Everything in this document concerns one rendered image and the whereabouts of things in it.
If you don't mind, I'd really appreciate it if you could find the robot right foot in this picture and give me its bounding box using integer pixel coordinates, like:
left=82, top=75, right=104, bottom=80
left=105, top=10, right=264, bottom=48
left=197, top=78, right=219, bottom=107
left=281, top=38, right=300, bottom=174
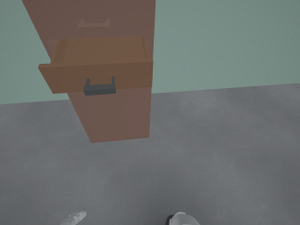
left=165, top=215, right=174, bottom=225

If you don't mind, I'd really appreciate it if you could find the robot right thigh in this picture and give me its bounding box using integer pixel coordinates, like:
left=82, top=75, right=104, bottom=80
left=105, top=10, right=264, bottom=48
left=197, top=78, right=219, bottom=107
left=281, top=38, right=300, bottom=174
left=169, top=214, right=200, bottom=225

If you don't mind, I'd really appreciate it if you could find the robot left hand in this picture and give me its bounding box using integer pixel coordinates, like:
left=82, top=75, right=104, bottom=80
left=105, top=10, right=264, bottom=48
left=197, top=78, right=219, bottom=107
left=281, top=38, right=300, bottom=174
left=60, top=210, right=86, bottom=225

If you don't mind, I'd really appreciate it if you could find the handle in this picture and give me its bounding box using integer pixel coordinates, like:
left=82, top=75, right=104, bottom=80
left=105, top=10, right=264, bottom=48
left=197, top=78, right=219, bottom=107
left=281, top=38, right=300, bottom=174
left=83, top=76, right=116, bottom=96
left=77, top=22, right=111, bottom=35

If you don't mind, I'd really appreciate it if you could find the drawer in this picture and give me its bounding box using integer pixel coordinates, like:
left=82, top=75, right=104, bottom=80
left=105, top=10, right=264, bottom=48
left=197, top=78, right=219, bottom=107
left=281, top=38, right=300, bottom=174
left=38, top=36, right=154, bottom=94

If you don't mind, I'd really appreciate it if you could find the cabinet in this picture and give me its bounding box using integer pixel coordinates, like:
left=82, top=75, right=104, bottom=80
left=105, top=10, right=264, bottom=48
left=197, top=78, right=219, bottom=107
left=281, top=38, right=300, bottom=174
left=22, top=0, right=156, bottom=143

